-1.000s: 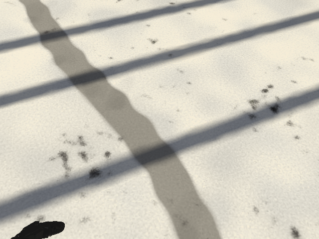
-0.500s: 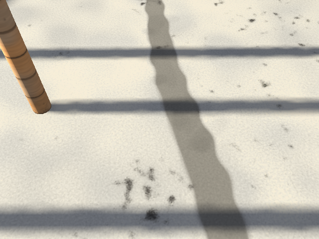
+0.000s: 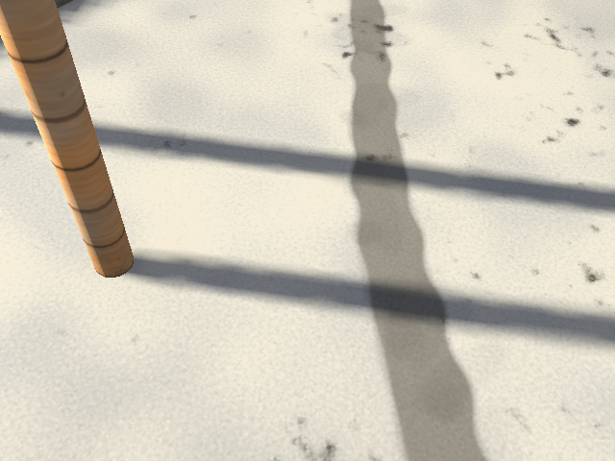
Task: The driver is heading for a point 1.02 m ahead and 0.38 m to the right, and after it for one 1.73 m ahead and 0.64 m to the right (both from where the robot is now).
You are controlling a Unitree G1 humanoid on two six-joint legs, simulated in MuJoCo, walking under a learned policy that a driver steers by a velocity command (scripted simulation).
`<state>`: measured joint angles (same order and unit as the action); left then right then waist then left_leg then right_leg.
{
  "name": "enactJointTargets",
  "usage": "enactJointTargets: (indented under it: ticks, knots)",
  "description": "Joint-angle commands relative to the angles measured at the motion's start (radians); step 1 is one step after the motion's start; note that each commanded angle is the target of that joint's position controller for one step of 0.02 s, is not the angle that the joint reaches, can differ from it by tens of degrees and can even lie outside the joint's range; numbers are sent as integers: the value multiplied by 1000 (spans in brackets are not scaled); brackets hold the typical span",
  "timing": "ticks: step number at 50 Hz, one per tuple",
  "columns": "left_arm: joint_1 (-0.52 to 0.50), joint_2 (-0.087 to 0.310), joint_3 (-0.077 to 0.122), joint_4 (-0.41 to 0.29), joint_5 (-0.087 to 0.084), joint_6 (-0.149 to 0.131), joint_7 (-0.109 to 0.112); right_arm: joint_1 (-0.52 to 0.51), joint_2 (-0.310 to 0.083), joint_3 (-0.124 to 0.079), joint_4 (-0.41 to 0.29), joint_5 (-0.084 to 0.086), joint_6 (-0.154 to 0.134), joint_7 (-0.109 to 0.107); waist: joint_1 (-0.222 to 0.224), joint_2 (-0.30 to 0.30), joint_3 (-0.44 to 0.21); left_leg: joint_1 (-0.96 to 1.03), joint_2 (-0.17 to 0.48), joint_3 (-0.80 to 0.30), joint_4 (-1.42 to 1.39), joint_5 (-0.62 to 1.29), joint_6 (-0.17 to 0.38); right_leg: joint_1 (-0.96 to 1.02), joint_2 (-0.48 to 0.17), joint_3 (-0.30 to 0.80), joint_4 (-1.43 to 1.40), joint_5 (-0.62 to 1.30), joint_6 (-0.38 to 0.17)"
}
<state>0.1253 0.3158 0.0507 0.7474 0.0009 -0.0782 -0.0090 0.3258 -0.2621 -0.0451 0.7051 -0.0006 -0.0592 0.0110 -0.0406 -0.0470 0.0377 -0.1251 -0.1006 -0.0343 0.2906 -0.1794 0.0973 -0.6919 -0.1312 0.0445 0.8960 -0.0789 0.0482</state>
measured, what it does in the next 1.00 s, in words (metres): walks ahead, turning right: right foot, then left foot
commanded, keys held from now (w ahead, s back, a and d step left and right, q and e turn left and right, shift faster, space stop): w+e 1.00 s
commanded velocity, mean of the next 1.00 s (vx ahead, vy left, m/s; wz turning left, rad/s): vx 0.50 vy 0.00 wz -0.44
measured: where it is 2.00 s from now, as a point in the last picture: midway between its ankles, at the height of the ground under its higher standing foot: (466, 267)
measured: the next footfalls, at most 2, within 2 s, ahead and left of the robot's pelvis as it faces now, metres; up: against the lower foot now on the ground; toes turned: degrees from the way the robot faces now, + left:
right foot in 0.26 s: +0.34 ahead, -0.15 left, +0.00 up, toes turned -7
left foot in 0.74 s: +0.64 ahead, -0.01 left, +0.00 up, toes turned -27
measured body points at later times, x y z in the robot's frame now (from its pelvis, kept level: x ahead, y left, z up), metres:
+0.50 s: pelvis +0.30 -0.08 -0.01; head +0.33 -0.09 +0.44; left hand +0.44 +0.18 -0.12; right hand +0.40 -0.37 -0.10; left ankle +0.38 +0.08 -0.68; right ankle +0.30 -0.15 -0.75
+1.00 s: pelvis +0.57 -0.09 +0.00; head +0.60 -0.10 +0.45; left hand +0.85 +0.06 -0.10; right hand +0.48 -0.37 -0.11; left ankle +0.60 +0.01 -0.75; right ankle +0.55 -0.26 -0.67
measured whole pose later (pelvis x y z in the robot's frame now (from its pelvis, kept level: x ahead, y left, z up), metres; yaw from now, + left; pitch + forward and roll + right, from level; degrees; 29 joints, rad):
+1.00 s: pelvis +0.57 -0.09 +0.00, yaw -32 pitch +1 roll +1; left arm 0.22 0.33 0.07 0.64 -0.02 -0.01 -0.01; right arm 0.32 -0.27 -0.06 0.77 -0.01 -0.09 0.00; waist -0.05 -0.06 0.02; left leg -0.13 -0.02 0.09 0.32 -0.21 0.03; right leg -0.65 -0.07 0.06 1.05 -0.24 0.02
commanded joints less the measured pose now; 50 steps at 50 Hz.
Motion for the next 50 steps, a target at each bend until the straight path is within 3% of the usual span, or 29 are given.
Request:
enactJointTargets:
  ticks: [1,5,9,11,12,13,14,15,16,17,18,19,20,23,25,28,31,33,35,36,37,38,39,40,41,42,45,50]
  knots:
    - [-40,45,6,-50,-10,-9,-10,-22,-163,-41,-43,-2,-21,-13,-3,108,-20,-5,238,-82,-122,285,112,39,13,-20,-155,195,-2]
    - [-137,36,-2,-83,-25,-14,-33,33,-177,-43,11,-3,-23,-12,-47,97,38,88,288,-50,-138,232,100,13,41,-26,-284,242,-39]
    - [-173,35,-5,-120,-24,-20,-63,52,-186,-50,47,1,-4,-20,-49,93,45,250,343,-15,-56,415,80,-43,80,-35,-344,92,-93]
    - [-110,58,6,-117,-16,-18,-68,25,-207,-55,40,0,7,-30,-6,128,-20,275,335,22,56,750,52,77,136,-90,-343,-2,-127]
    - [-29,88,23,-101,-13,-14,-65,13,-217,-57,35,-2,14,-36,38,145,-82,276,320,42,171,932,35,190,176,-121,-337,-37,-148]
    - [109,131,46,-72,-11,-11,-56,-10,-219,-54,26,-1,22,-44,118,127,-160,207,283,83,366,982,4,392,205,-127,-379,15,-180]
    - [264,204,67,-53,-11,-4,-42,5,-192,-39,1,-18,15,-53,172,27,-277,-28,245,107,666,685,-35,706,50,102,-364,97,-249]
    - [289,258,78,-52,-21,-8,-44,140,-64,0,-17,-34,-10,-28,79,-220,-389,-470,18,43,1017,-277,-109,1065,-183,644,-437,-75,-448]
    - [317,161,57,-49,-31,-3,-38,51,-146,-10,-14,-9,-43,-11,154,-119,-417,-589,39,-103,1106,-364,-98,1115,-179,740,-543,-203,-429]
    - [264,142,50,-62,-23,0,-29,-53,-179,-19,-56,28,-64,1,160,-75,-269,-660,91,-105,1087,-285,-85,1006,-156,603,-573,-194,-387]
    - [207,136,48,-78,-17,2,-24,-109,-170,-13,-73,22,-78,-1,134,32,-181,-643,131,-88,1012,-218,-79,861,-121,512,-589,-117,-363]
    - [159,121,43,-91,-13,4,-21,-133,-171,-19,-78,0,-81,-6,98,76,-109,-606,154,-75,930,-187,-88,728,-91,446,-608,1,-355]
    - [136,108,37,-104,-2,3,-17,-117,-171,-23,-82,-9,-74,-8,63,51,-96,-540,171,-78,892,-168,-97,642,-66,404,-630,87,-357]
    - [115,111,38,-111,-10,5,-6,-77,-137,-16,-78,-18,-45,-14,23,10,-67,-488,185,-46,748,-157,-145,503,-28,316,-667,191,-363]
    - [128,141,48,-104,-15,9,6,-138,-108,-4,-95,-21,-37,-18,37,2,-45,-465,171,-20,613,-51,-173,428,8,254,-677,201,-344]
    - [167,152,53,-88,-24,23,19,-254,-84,7,-113,-15,-44,-13,88,-20,-45,-368,123,-10,381,190,-185,375,66,206,-653,116,-283]
    - [221,151,54,-69,-31,37,23,-322,-105,-1,-129,3,-54,-3,114,-37,-55,-322,91,-32,266,240,-179,428,47,273,-605,24,-257]
    - [229,144,54,-67,-32,42,25,-321,-133,-15,-131,8,-61,2,101,-52,-59,-301,91,-59,213,189,-158,494,21,343,-551,-28,-239]
    - [204,135,54,-74,-27,46,25,-254,-156,-32,-114,11,-70,1,53,-77,-67,-210,95,-52,170,133,-118,511,17,383,-479,-28,-213]
    - [200,106,45,-80,-22,45,23,-175,-178,-46,-97,5,-73,-4,11,-72,-108,-82,117,-51,142,123,-87,486,55,360,-393,-8,-184]
    - [200,44,22,-96,-11,39,18,-44,-226,-61,-88,-13,-76,-13,-47,14,-225,140,267,-187,152,57,-21,394,111,285,-150,-95,-148]
    - [332,-23,0,-126,-27,29,17,49,-311,-82,-59,-27,-61,-14,-4,307,-348,451,495,-610,88,-114,142,72,252,134,174,-479,-83]
    - [342,66,12,-115,-42,26,19,62,-251,-75,-50,-2,-55,-6,-17,320,-320,442,541,-795,25,-366,167,-84,173,129,340,-508,-67]
    - [247,132,32,-115,-39,31,20,18,-180,-56,-62,1,-51,-9,-46,205,-190,332,486,-646,6,-383,121,-118,135,130,393,-412,-59]
    - [182,134,36,-127,-27,37,21,-28,-155,-46,-65,-6,-46,-10,-38,142,-115,223,438,-495,1,-253,86,-98,104,98,385,-337,-52]
    - [147,123,39,-139,-18,38,19,-59,-132,-38,-58,-10,-42,-10,-24,133,-63,137,395,-392,-20,-133,75,-79,80,93,345,-286,-47]
    - [152,68,35,-148,-31,52,4,-81,-109,-32,-35,-10,-49,-12,13,177,-29,27,341,-210,-85,25,68,-6,40,61,277,-226,-41]
    - [71,32,23,-181,-22,58,-5,-71,-164,-51,11,-8,-51,-14,9,125,-12,51,362,-53,-129,201,94,-56,20,49,96,-74,-20]
Keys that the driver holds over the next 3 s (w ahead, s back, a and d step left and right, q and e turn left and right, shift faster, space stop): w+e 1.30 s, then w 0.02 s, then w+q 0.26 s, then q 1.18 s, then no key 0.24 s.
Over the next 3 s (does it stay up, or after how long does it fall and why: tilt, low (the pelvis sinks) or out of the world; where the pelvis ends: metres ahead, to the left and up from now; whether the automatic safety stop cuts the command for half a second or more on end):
stays up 0.98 -0.44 -0.01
